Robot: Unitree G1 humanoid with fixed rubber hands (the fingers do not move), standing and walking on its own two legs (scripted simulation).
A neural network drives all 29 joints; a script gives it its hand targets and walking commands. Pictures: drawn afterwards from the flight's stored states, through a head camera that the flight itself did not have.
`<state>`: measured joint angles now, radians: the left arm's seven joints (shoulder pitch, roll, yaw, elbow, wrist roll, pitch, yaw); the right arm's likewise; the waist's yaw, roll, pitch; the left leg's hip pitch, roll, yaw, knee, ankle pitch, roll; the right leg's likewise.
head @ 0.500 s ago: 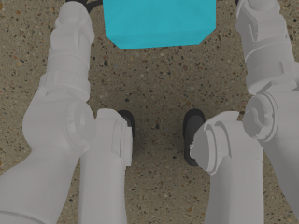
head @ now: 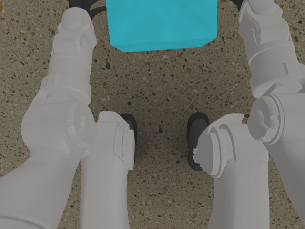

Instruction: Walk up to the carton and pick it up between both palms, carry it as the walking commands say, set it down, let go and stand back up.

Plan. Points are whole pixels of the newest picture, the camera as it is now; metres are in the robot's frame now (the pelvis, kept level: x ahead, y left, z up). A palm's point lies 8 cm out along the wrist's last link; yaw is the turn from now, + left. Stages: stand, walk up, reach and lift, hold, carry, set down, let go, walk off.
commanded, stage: set down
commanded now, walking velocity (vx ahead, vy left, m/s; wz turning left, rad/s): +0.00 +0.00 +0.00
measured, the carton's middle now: out of the picture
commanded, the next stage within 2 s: none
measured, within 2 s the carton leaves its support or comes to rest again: neither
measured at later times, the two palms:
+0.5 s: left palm (82, 14) +0.51 +0.17 -0.20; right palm out of the picture +0.53 -0.17 -0.20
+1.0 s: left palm (68, 10) +0.52 +0.20 -0.19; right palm out of the picture +0.54 -0.19 -0.20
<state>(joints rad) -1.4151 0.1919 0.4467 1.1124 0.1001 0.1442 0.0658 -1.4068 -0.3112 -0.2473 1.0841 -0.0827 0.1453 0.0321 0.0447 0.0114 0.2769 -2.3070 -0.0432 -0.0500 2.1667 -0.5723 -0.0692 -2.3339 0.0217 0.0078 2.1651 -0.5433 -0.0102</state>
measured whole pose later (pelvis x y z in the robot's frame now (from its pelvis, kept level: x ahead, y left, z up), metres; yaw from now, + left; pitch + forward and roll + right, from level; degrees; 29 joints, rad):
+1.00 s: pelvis +0.00 +0.00 -0.01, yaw +1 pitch +38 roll +1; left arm -1.42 0.30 0.28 1.16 -0.12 0.01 0.10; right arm -1.47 -0.45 -0.12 1.23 0.17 0.04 -0.04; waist 0.04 0.02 0.36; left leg -2.28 -0.03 -0.04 2.20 -0.58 -0.06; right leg -2.31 0.01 0.01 2.20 -0.56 -0.01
